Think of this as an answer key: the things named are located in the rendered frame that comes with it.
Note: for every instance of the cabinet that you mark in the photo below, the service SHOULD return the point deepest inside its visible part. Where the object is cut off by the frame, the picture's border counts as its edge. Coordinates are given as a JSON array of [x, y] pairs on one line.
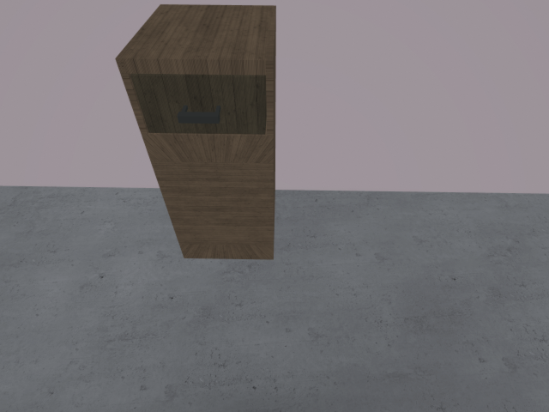
[[219, 189]]

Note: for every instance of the drawer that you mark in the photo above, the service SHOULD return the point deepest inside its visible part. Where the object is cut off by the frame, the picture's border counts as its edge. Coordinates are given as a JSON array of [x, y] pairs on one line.
[[242, 101]]

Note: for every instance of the handle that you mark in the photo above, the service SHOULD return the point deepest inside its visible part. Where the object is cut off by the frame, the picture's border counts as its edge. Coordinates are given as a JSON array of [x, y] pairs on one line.
[[185, 117]]

